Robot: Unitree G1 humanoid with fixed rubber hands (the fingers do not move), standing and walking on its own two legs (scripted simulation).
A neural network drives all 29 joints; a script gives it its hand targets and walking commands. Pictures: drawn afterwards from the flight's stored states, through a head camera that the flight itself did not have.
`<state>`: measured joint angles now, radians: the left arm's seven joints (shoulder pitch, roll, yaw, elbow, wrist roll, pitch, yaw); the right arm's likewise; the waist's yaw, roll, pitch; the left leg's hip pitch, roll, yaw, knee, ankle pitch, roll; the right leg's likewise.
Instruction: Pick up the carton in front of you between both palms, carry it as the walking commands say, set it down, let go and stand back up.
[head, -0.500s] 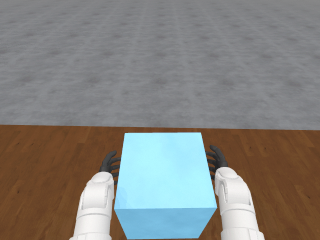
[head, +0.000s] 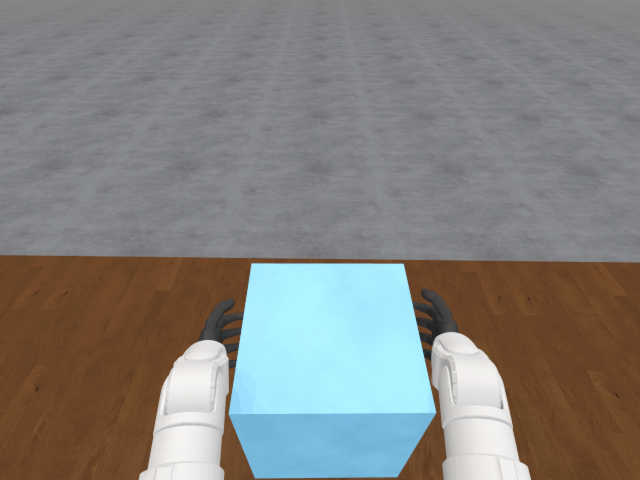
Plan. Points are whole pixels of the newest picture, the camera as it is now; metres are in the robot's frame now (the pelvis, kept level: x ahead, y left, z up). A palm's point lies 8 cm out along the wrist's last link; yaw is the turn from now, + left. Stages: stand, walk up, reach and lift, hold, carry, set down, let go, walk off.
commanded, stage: hold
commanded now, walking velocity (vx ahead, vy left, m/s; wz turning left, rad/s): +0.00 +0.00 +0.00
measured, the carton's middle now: (327, 374) +0.29 +0.00 -0.02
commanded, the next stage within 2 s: carry in 0.56 s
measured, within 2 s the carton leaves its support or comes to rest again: neither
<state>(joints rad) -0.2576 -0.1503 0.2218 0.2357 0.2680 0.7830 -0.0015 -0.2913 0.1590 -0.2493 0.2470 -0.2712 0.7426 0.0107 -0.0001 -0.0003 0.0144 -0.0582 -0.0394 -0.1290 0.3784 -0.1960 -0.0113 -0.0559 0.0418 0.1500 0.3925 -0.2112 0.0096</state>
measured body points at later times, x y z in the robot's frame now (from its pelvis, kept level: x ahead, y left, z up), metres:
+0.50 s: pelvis +0.00 +0.00 +0.00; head -0.04 +0.00 +0.45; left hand +0.30 +0.15 +0.04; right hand +0.31 -0.15 +0.05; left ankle +0.02 +0.13 -0.74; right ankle +0.01 -0.13 -0.74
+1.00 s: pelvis +0.12 +0.00 -0.01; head +0.10 +0.00 +0.44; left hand +0.39 +0.15 +0.08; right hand +0.40 -0.15 +0.08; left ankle +0.11 +0.09 -0.75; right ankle +0.02 -0.12 -0.72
